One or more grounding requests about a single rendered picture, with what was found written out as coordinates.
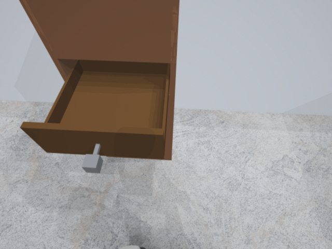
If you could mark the drawer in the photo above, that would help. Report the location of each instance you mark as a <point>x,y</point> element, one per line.
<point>122,106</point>

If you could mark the handle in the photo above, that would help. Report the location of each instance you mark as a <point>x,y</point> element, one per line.
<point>93,163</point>

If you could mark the cabinet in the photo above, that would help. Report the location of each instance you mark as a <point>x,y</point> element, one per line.
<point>110,30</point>

